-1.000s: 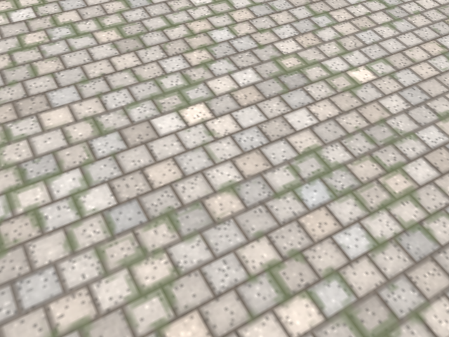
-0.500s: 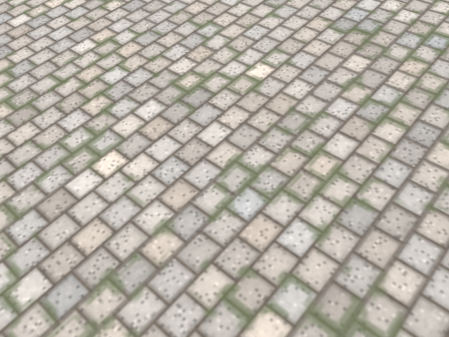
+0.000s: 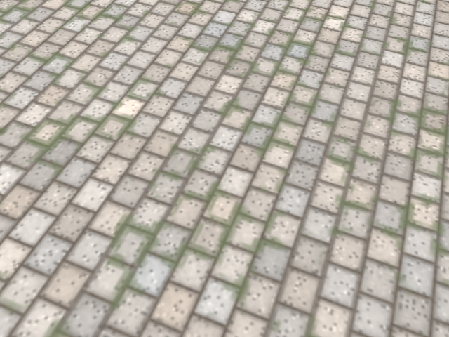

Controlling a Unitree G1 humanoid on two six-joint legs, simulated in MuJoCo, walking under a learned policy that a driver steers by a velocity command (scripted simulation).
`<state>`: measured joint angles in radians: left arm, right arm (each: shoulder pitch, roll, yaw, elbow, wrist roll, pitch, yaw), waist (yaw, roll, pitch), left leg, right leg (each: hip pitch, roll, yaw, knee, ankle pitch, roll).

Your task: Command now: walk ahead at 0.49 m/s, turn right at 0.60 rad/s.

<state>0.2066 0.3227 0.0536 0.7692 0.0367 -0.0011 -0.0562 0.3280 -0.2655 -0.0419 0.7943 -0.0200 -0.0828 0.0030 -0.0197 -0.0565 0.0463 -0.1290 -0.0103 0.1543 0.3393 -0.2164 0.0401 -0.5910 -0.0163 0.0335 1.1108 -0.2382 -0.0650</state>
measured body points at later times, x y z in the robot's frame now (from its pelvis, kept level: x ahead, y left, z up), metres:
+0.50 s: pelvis +0.27 -0.07 +0.00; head +0.32 -0.10 +0.44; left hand +0.41 +0.18 -0.12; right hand +0.33 -0.36 -0.12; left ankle +0.36 +0.08 -0.66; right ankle +0.27 -0.11 -0.74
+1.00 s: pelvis +0.42 -0.07 +0.00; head +0.46 -0.07 +0.44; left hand +0.65 +0.12 -0.14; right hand +0.38 -0.36 -0.11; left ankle +0.52 -0.03 -0.74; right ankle +0.31 -0.15 -0.68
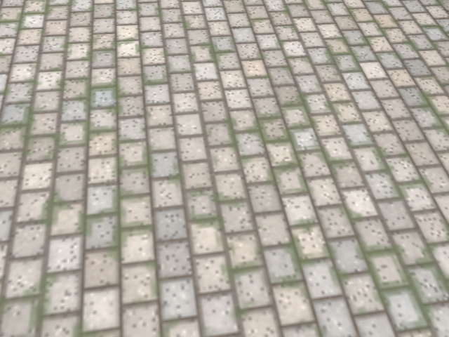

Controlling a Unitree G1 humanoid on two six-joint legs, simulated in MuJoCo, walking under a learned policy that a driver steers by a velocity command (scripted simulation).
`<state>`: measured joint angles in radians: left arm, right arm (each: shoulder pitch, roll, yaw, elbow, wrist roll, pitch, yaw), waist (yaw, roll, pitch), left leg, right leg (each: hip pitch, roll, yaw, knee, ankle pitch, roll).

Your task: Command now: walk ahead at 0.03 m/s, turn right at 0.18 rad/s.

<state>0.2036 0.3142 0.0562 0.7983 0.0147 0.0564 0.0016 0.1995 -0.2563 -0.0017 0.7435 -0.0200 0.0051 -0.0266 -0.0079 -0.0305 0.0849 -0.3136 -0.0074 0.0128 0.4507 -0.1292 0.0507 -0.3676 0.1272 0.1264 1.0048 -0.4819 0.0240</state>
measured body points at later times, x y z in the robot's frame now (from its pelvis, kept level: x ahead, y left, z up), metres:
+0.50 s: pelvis +0.06 +0.01 +0.00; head +0.06 +0.03 +0.45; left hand +0.08 +0.28 -0.15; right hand +0.13 -0.26 -0.12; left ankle +0.07 +0.10 -0.74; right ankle -0.01 -0.12 -0.74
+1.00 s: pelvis +0.29 +0.01 -0.02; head +0.33 +0.01 +0.43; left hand +0.50 +0.23 -0.13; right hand +0.19 -0.22 -0.16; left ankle +0.08 +0.10 -0.73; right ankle +0.42 -0.05 -0.74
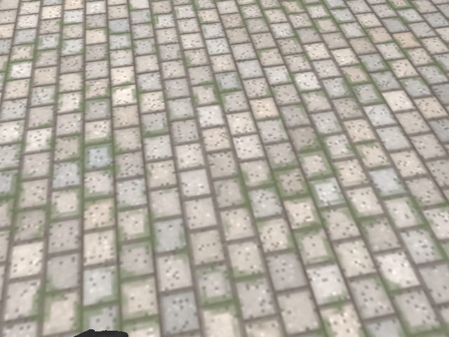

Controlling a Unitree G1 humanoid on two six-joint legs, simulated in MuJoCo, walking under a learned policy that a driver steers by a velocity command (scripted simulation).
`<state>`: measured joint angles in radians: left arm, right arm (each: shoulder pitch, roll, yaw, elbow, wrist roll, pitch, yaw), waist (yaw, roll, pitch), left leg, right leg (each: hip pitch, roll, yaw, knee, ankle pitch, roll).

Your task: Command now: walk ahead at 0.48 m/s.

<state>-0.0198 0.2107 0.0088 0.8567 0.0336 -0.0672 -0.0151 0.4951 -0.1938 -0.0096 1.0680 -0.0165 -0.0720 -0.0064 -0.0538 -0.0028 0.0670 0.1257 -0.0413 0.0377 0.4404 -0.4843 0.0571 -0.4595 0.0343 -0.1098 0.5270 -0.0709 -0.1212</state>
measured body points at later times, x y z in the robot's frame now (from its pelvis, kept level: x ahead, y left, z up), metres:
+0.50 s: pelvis +0.26 +0.00 +0.01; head +0.29 +0.00 +0.46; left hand +0.18 +0.23 -0.14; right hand +0.43 -0.22 -0.11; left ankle +0.39 +0.08 -0.71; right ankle +0.13 -0.07 -0.72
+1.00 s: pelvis +0.33 +0.00 +0.02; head +0.32 -0.01 +0.47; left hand +0.33 +0.22 -0.13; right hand +0.35 -0.23 -0.13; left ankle +0.39 +0.07 -0.72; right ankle +0.32 -0.12 -0.72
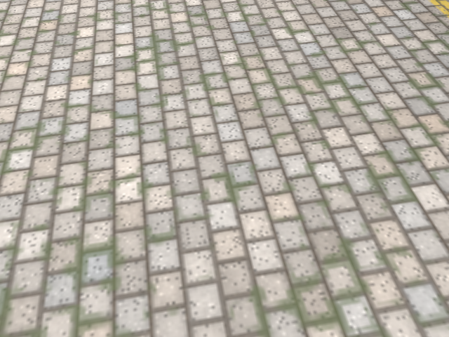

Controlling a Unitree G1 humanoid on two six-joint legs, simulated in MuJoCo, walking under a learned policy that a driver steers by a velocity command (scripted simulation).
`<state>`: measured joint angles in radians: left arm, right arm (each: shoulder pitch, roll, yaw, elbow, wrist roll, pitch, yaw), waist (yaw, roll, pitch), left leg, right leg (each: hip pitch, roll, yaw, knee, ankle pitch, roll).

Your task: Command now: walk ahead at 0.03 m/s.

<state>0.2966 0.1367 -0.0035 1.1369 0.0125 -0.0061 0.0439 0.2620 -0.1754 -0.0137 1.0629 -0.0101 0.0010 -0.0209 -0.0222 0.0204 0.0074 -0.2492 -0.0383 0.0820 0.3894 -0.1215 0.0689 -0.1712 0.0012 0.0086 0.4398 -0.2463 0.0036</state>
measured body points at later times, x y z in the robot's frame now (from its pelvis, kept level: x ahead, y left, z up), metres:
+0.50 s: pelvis +0.03 -0.02 +0.00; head +0.03 -0.02 +0.45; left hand +0.00 +0.19 -0.16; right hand +0.01 -0.24 -0.16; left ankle +0.06 +0.08 -0.74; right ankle +0.00 -0.12 -0.74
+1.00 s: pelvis +0.20 +0.03 +0.00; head +0.21 +0.05 +0.45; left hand +0.30 +0.27 -0.15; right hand +0.11 -0.19 -0.14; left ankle +0.11 +0.09 -0.74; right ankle +0.27 -0.10 -0.68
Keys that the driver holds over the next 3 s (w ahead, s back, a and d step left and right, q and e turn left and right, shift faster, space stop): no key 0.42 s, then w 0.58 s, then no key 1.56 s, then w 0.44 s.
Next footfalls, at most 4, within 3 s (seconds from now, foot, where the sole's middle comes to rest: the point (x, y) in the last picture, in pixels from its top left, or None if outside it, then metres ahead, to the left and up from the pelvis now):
1.18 right None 0.48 -0.04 -0.78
1.56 left None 0.43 0.15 -0.78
2.94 left None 0.51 0.15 -0.78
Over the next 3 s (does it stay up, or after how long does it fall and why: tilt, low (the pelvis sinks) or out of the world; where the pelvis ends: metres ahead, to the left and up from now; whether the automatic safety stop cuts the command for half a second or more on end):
stays up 0.52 0.08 -0.01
